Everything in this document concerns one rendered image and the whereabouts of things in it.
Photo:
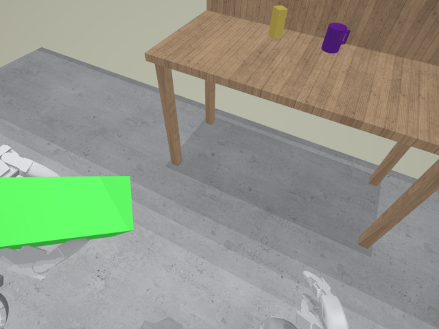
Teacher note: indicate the sponge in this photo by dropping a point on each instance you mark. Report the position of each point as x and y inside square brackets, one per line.
[40, 211]

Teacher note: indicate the robot right hand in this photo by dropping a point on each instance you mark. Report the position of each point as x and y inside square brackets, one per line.
[328, 314]

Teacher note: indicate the robot left hand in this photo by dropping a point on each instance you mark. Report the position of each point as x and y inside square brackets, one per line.
[30, 260]

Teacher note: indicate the table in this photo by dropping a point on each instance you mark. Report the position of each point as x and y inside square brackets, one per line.
[384, 80]

